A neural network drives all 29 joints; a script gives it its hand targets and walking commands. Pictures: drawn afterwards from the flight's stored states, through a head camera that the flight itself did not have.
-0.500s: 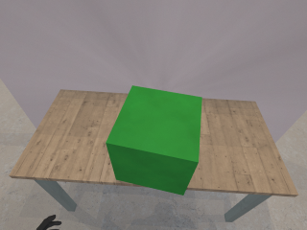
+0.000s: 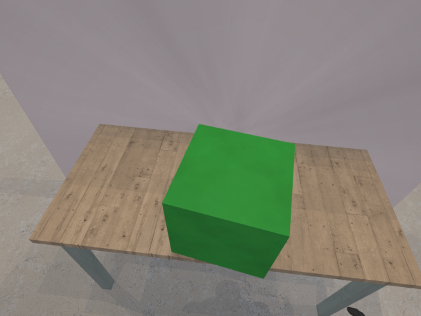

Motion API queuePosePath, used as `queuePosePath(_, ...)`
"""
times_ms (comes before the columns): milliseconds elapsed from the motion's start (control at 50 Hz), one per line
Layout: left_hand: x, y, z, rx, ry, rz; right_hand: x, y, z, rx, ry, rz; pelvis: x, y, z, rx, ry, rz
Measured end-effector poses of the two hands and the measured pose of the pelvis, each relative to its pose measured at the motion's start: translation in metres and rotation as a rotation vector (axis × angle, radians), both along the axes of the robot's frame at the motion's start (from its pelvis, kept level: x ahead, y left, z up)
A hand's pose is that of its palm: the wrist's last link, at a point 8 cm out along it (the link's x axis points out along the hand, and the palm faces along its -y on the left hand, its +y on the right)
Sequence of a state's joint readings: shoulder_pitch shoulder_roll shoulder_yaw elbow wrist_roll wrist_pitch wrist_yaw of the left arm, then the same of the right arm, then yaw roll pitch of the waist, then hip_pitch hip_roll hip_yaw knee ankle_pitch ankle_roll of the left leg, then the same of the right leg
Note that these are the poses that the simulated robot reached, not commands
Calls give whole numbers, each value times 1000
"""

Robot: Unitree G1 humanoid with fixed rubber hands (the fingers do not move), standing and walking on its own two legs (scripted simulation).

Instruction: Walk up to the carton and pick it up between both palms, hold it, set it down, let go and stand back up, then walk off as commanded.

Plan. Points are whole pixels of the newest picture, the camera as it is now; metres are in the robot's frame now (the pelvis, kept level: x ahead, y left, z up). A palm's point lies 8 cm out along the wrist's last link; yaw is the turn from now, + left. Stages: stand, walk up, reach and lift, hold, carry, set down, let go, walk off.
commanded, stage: stand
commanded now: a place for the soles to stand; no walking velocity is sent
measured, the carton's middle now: (230, 200) +0.41 -0.04 -0.08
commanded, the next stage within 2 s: reach and lift in 0.78 s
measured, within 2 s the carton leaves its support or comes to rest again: neither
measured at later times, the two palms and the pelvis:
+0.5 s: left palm out of the picture +0.09 +0.31 -0.12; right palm out of the picture +0.11 -0.29 -0.11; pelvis +0.01 +0.00 +0.00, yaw +0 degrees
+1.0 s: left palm (87, 289) +0.20 +0.26 -0.11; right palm (357, 312) +0.17 -0.29 -0.11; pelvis +0.00 -0.01 -0.02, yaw -3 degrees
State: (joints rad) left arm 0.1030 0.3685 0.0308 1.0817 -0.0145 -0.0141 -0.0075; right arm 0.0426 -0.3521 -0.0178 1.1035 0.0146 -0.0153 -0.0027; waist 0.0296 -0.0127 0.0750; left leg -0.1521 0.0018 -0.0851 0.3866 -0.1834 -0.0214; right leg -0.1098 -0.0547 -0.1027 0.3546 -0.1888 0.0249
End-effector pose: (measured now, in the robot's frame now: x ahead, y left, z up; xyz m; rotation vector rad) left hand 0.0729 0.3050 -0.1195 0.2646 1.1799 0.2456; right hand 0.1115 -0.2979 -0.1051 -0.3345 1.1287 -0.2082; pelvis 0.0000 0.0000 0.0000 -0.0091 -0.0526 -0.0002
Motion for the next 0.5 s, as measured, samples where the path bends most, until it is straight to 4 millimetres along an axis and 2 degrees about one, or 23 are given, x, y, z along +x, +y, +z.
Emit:
queuePosePath(180, -2, -1, -2, -2, 19, 10, 3, 0, -1, -7, 16, -5, 6, 2, 0, 0, 4, 3)
queuePosePath(500, 15, 2, 2, 11, -1, 7, 0, 3, -6, 0, 38, -15, 15, 3, 0, 3, 3, 8)
